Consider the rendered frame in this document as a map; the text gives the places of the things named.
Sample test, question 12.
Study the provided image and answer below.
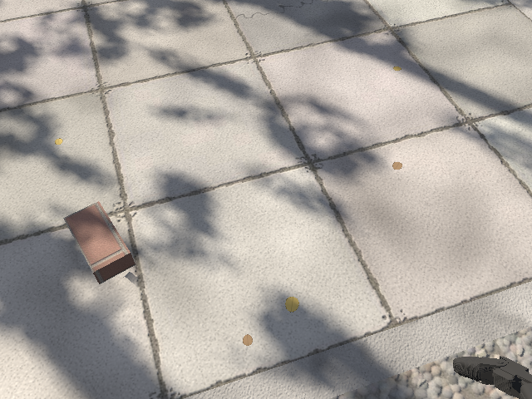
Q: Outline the right robot hand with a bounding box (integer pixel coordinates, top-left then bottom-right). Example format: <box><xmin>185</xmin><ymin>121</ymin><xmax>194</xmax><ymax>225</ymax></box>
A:
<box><xmin>453</xmin><ymin>356</ymin><xmax>532</xmax><ymax>399</ymax></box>

